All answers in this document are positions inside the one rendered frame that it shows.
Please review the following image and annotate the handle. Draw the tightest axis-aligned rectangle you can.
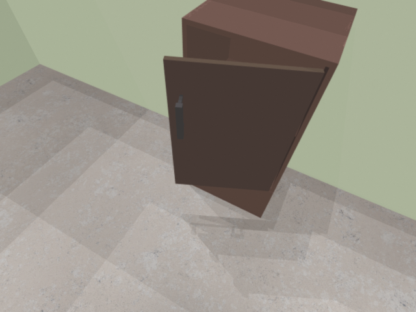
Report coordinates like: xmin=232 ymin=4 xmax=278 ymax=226
xmin=175 ymin=95 xmax=184 ymax=139

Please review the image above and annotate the cupboard door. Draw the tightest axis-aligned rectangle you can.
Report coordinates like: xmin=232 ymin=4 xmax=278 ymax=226
xmin=163 ymin=56 xmax=324 ymax=191

